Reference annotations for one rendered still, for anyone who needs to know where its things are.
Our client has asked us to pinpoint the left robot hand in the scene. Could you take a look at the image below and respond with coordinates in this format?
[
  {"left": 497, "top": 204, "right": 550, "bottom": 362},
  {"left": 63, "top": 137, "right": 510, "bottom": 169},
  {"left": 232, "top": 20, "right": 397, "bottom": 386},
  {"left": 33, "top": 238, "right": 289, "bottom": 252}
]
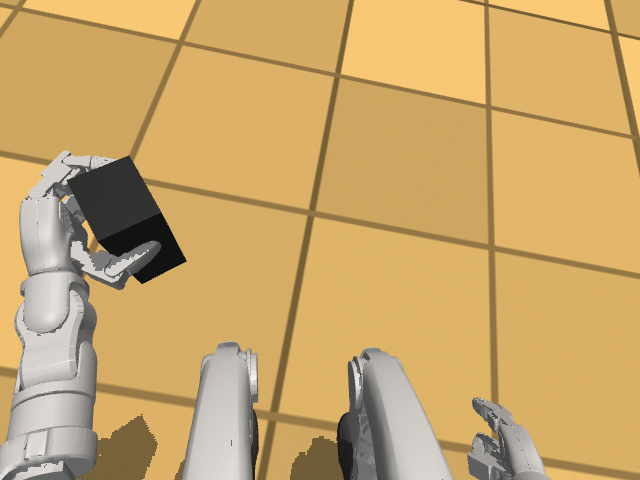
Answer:
[{"left": 20, "top": 150, "right": 161, "bottom": 290}]

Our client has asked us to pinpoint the carton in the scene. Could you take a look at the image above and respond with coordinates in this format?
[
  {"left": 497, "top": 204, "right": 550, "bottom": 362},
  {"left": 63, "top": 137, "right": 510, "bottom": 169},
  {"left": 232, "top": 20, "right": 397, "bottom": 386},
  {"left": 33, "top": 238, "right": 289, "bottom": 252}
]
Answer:
[{"left": 66, "top": 156, "right": 186, "bottom": 284}]

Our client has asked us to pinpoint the right robot foot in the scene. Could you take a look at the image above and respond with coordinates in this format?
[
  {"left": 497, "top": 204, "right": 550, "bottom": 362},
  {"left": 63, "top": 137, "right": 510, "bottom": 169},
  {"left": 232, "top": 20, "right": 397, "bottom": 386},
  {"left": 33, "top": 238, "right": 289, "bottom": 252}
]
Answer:
[{"left": 337, "top": 412, "right": 353, "bottom": 480}]

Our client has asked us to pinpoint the right robot hand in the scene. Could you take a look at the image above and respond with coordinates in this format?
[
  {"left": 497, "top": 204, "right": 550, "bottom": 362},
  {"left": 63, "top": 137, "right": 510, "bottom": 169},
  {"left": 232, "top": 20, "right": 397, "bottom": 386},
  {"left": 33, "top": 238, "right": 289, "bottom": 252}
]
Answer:
[{"left": 467, "top": 397, "right": 547, "bottom": 480}]

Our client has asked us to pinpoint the left robot arm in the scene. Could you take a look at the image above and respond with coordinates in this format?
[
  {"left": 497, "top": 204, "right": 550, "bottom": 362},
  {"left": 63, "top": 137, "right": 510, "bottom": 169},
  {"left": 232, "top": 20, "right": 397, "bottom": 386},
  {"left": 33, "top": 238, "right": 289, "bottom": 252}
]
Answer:
[{"left": 0, "top": 271, "right": 98, "bottom": 480}]

